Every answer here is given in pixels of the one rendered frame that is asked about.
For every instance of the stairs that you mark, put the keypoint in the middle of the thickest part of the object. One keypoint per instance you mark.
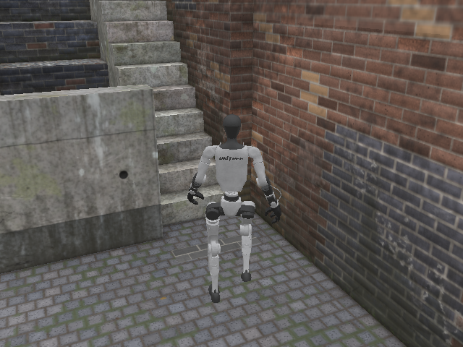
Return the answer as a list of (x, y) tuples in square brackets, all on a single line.
[(137, 42)]

